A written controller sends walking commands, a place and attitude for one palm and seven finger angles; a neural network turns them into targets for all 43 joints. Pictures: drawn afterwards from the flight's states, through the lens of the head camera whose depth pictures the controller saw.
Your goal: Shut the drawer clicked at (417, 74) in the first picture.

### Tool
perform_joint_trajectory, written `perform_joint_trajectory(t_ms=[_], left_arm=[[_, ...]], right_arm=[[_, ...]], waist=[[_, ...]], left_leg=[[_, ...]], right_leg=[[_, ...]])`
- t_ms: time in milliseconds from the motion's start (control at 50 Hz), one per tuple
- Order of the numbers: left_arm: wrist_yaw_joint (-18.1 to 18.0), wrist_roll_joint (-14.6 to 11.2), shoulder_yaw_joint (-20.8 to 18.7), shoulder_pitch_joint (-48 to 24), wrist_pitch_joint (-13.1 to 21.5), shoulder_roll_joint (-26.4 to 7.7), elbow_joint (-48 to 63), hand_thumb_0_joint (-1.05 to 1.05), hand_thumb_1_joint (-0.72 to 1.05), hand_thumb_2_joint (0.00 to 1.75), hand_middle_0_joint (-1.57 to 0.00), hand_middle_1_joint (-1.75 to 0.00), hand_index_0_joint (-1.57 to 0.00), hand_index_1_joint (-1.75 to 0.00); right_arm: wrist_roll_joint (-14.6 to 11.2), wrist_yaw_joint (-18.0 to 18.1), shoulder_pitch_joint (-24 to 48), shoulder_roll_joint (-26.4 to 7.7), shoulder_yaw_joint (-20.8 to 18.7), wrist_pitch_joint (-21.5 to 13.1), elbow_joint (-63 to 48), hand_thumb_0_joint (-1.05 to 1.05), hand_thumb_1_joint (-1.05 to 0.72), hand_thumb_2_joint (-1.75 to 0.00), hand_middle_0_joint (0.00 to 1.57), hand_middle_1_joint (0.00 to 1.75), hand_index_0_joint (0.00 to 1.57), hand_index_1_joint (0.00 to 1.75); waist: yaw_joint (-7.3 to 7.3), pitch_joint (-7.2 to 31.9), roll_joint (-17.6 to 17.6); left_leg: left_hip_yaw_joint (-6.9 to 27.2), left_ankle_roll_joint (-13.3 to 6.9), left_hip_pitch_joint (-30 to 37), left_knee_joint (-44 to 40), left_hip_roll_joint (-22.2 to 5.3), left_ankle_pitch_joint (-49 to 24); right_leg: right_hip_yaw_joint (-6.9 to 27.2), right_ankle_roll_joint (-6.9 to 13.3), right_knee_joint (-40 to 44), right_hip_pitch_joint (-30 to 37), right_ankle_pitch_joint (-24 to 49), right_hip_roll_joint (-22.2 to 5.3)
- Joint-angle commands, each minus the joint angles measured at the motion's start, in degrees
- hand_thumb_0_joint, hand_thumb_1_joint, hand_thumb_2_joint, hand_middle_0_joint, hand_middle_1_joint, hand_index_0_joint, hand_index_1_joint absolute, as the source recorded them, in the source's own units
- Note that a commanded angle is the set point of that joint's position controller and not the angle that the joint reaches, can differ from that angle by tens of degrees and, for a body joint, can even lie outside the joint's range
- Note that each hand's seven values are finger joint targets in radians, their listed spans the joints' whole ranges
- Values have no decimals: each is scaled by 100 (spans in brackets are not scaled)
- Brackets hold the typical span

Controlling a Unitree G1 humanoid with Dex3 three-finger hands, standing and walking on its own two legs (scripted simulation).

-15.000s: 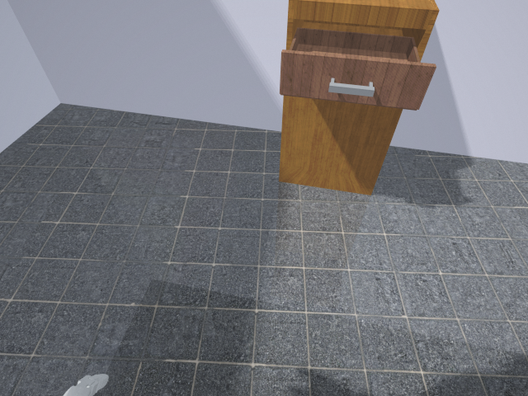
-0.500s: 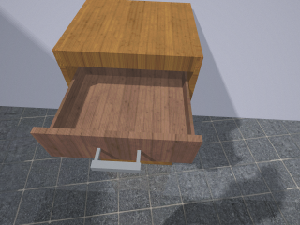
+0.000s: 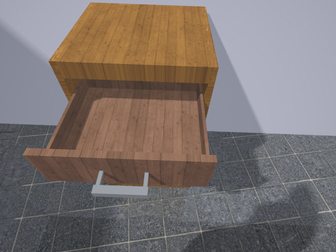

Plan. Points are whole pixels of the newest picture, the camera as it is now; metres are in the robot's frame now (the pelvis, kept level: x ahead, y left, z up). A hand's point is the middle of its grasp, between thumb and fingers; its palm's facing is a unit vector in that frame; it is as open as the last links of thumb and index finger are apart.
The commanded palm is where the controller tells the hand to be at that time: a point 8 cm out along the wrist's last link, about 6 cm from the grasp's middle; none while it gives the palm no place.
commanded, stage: come to a stop and stand still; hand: left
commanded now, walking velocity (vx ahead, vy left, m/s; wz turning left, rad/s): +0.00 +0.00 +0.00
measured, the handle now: (122, 183) +0.28 +0.13 -0.01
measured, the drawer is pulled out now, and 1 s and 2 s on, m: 0.28 0.28 0.27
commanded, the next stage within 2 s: look again from close up in 0.50 s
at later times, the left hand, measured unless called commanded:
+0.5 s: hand out of the picture +0.00 +0.14 -0.18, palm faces +0.01 -0.98 -0.19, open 7.4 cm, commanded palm none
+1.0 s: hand out of the picture +0.00 +0.13 -0.17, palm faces +0.01 -0.98 -0.20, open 7.3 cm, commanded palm none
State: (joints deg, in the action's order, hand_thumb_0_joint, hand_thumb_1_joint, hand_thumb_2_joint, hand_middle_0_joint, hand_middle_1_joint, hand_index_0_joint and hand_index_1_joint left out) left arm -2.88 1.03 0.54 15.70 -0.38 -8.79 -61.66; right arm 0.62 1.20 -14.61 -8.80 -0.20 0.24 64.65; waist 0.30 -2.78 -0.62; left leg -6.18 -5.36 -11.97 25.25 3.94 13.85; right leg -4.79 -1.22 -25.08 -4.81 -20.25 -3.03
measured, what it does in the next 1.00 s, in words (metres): stands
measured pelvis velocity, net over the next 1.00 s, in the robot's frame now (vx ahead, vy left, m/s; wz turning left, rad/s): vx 0.01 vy -0.04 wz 0.00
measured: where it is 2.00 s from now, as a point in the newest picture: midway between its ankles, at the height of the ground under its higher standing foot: outside the picture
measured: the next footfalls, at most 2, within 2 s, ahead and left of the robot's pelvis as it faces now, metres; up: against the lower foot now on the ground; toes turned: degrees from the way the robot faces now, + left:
none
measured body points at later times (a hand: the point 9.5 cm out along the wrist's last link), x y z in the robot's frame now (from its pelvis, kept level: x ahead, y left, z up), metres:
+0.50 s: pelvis +0.01 -0.02 +0.00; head +0.03 -0.02 +0.45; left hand +0.00 +0.20 -0.16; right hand +0.00 -0.24 -0.16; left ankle +0.00 +0.06 -0.74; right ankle -0.08 -0.12 -0.74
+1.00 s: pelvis +0.01 -0.04 +0.00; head +0.03 -0.04 +0.45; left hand +0.00 +0.18 -0.16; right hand -0.01 -0.25 -0.16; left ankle +0.00 +0.06 -0.74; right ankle -0.08 -0.12 -0.74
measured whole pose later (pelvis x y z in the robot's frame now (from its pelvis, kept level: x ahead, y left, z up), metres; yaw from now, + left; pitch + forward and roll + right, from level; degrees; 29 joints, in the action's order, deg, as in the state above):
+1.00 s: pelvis +0.01 -0.04 +0.00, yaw +0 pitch +0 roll +1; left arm -2.8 0.8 0.8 16.8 0.5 -7.5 -63.2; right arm 0.4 1.6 -14.8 -7.8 -0.2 -0.4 67.4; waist 0.2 -2.8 -0.2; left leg -5.4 -2.4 -10.8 24.5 1.6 13.8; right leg -5.2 1.7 -23.3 -3.3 -20.2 -0.5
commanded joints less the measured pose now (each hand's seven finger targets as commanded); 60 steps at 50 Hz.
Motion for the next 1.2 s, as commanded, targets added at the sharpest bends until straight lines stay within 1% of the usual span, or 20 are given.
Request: perform_joint_trajectory(t_ms=[0, 60, 100, 120, 160, 380, 460, 480, 560, 580, 660, 680, 760, 780, 820, 880, 900, 1060, 1140, 1180], left_arm=[[-43, -27, -113, 486, 52, -558, 126, 0, 90, 90, -20, -30, -20, -30], [-45, -26, -111, 483, 61, -516, 99, 0, 90, 90, -20, -30, -20, -30], [-47, -33, -114, 509, 76, -523, 95, 0, 90, 90, -20, -30, -20, -30], [-48, -32, -107, 506, 80, -523, 91, 0, 90, 90, -20, -30, -20, -30], [-49, -32, -106, 508, 85, -492, 83, 0, 90, 90, -20, -30, -20, -30], [-39, -37, -89, 544, 108, -488, 45, 0, 90, 90, -20, -30, -20, -30], [-45, -37, -87, 563, 118, -445, 25, 0, 90, 90, -20, -30, -20, -30], [-41, -39, -86, 554, 119, -470, 33, 0, 90, 90, -20, -30, -20, -30], [-43, -32, -81, 537, 110, -431, 19, 0, 90, 90, -20, -30, -20, -30], [-36, -37, -77, 560, 111, -452, 19, 0, 90, 90, -20, -30, -20, -30], [-38, -37, -79, 566, 118, -416, -2, 0, 90, 90, -20, -30, -20, -30], [-30, -42, -78, 550, 114, -459, 5, 0, 90, 90, -20, -30, -20, -30], [-35, -40, -77, 575, 131, -417, -9, 0, 90, 90, -20, -30, -20, -30], [-28, -44, -75, 553, 128, -452, 3, 0, 90, 90, -20, -30, -20, -30], [-33, -44, -75, 586, 139, -424, 4, 0, 90, 90, -20, -30, -20, -30], [-32, -55, -74, 594, 140, -457, -12, 0, 90, 90, -20, -30, -20, -30], [-35, -51, -86, 577, 137, -438, -9, 0, 90, 90, -20, -30, -20, -30], [-37, -45, -76, 643, 162, -406, -29, 0, 90, 90, -20, -30, -20, -30], [-32, -52, -73, 653, 157, -400, -36, 0, 90, 90, -20, -30, -20, -30], [-27, -57, -76, 657, 161, -418, -42, 0, 90, 90, -20, -30, -20, -30]], right_arm=[[-30, 42, -361, -600, -127, -108, -120, 0, -90, -90, 20, 30, 20, 30], [-30, 49, -409, -555, -131, -100, -85, 0, -90, -90, 20, 30, 20, 30], [-29, 49, -412, -560, -132, -111, -54, 0, -90, -90, 20, 30, 20, 30], [-35, 52, -441, -559, -137, -110, -36, 0, -90, -90, 20, 30, 20, 30], [-34, 53, -443, -520, -134, -104, -13, 0, -90, -90, 20, 30, 20, 30], [-43, 63, -463, -502, -135, -120, 61, 0, -90, -90, 20, 30, 20, 30], [-40, 71, -453, -482, -132, -122, 97, 0, -90, -90, 20, 30, 20, 30], [-44, 72, -441, -496, -136, -128, 89, 0, -90, -90, 20, 30, 20, 30], [-44, 74, -438, -470, -127, -111, 115, 0, -90, -90, 20, 30, 20, 30], [-46, 69, -422, -479, -125, -117, 109, 0, -90, -90, 20, 30, 20, 30], [-41, 73, -446, -461, -118, -118, 136, 0, -90, -90, 20, 30, 20, 30], [-46, 69, -433, -489, -120, -123, 117, 0, -90, -90, 20, 30, 20, 30], [-43, 72, -456, -458, -119, -122, 154, 0, -90, -90, 20, 30, 20, 30], [-46, 69, -451, -467, -116, -127, 143, 0, -90, -90, 20, 30, 20, 30], [-44, 72, -455, -461, -109, -133, 162, 0, -90, -90, 20, 30, 20, 30], [-46, 76, -485, -451, -108, -137, 171, 0, -90, -90, 20, 30, 20, 30], [-44, 78, -475, -436, -108, -131, 186, 0, -90, -90, 20, 30, 20, 30], [-51, 84, -518, -394, -96, -134, 230, 0, -90, -90, 20, 30, 20, 30], [-45, 85, -531, -369, -89, -131, 255, 0, -90, -90, 20, 30, 20, 30], [-50, 82, -538, -353, -86, -132, 245, 0, -90, -90, 20, 30, 20, 30]], waist=[[-66, -25, 36], [-38, -48, 14], [-59, 40, -50], [-34, 60, -61], [-34, -6, -74], [-31, 14, 50], [-18, 62, -37], [-31, 33, 34], [-9, -146, -72], [-36, -139, 14], [-19, -91, -48], [-34, -91, 47], [-18, -34, -79], [-35, -86, 13], [-30, -38, -43], [-36, -1, 95], [-35, -82, 53], [-29, -53, -170], [-35, -110, 0], [-38, -101, -14]], left_leg=[[1175, 121, 533, -410, -1033, -1558], [1139, 125, 552, -361, -1032, -1537], [1120, 120, 615, -313, -1036, -1731], [1120, 125, 628, -287, -1030, -1743], [1101, 131, 597, -283, -1031, -1682], [1062, 138, 608, -241, -1039, -1876], [1041, 145, 700, -225, -1061, -1927], [1027, 146, 691, -231, -1060, -2003], [1032, 158, 589, -272, -1060, -1751], [1020, 153, 588, -299, -1060, -1760], [1023, 158, 628, -298, -1067, -1701], [1026, 155, 617, -312, -1060, -1736], [1013, 162, 663, -289, -1066, -1695], [992, 168, 607, -319, -1064, -1712], [978, 171, 644, -277, -1072, -1805], [979, 174, 671, -303, -1073, -1847], [966, 183, 619, -301, -1078, -1754], [925, 195, 601, -253, -1069, -1794], [917, 202, 572, -292, -1069, -1652], [909, 202, 565, -301, -1068, -1657]], right_leg=[[420, 245, 411, -637, 1050, -477], [445, 266, 446, -655, 1109, -493], [446, 274, 430, -591, 1273, -506], [470, 276, 432, -588, 1299, -508], [473, 283, 463, -616, 1314, -526], [500, 320, 476, -533, 1550, -510], [507, 324, 493, -538, 1629, -529], [515, 327, 491, -525, 1699, -523], [512, 326, 551, -601, 1523, -510], [513, 327, 559, -577, 1524, -513], [525, 337, 577, -578, 1497, -515], [527, 332, 571, -549, 1514, -500], [553, 339, 592, -545, 1584, -514], [551, 342, 594, -529, 1610, -507], [554, 353, 575, -514, 1736, -520], [571, 361, 575, -468, 1741, -514], [564, 359, 592, -507, 1673, -506], [567, 361, 604, -413, 2081, -527], [577, 372, 645, -456, 1904, -529], [577, 368, 654, -436, 1950, -519]])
